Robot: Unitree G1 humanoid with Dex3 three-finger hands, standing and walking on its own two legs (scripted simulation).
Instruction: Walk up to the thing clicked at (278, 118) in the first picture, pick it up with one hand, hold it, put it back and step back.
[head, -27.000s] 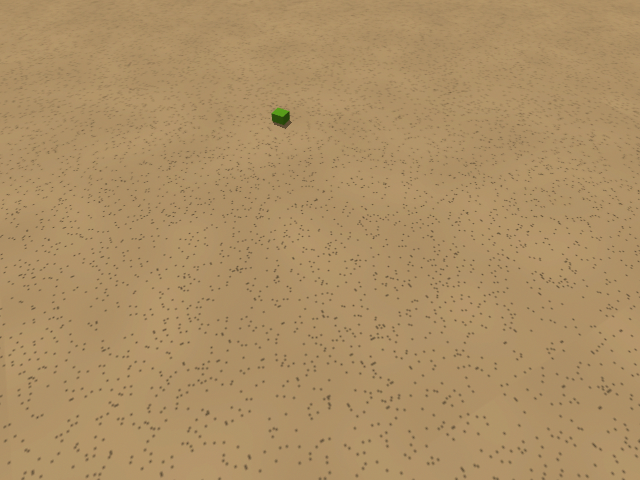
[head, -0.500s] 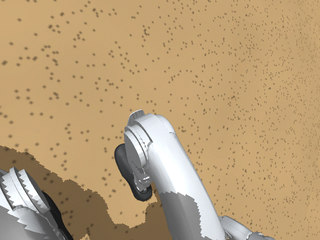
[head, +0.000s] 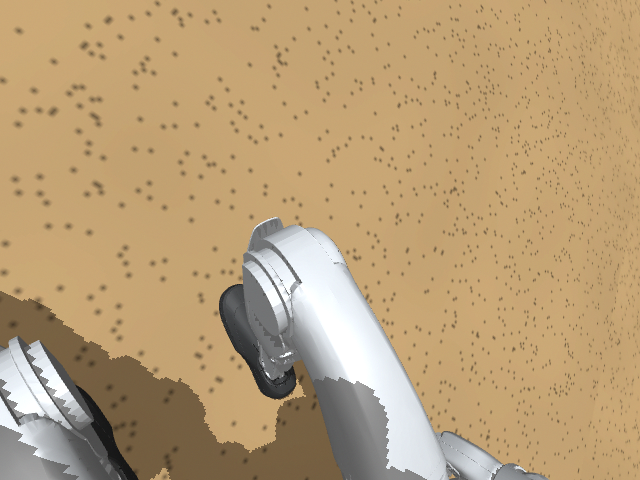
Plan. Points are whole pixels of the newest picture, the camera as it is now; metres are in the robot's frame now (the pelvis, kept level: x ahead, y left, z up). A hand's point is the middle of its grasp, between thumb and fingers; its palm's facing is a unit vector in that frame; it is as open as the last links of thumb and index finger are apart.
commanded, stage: open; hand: left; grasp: from above
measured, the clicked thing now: out of the picture +0.42 +0.37 -0.30
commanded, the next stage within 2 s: withdraw in 0.56 s
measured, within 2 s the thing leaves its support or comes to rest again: neither
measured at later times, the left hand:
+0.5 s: hand out of the picture +0.42 +0.36 -0.25, palm faces -0.04 -0.43 -0.90, open 11.6 cm
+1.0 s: hand out of the picture +0.45 +0.38 -0.19, palm faces +0.01 -0.38 -0.92, open 12.4 cm
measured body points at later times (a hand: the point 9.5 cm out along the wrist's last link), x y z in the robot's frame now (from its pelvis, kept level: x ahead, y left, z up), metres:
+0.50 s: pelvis +0.00 +0.00 +0.00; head +0.29 +0.12 +0.32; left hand +0.43 +0.38 -0.20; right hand +0.01 -0.24 -0.03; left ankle +0.07 +0.14 -0.29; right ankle +0.13 -0.12 -0.29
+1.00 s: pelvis +0.00 +0.00 +0.01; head +0.27 +0.12 +0.35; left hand +0.45 +0.40 -0.14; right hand +0.02 -0.25 -0.04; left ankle +0.07 +0.14 -0.29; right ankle +0.13 -0.12 -0.29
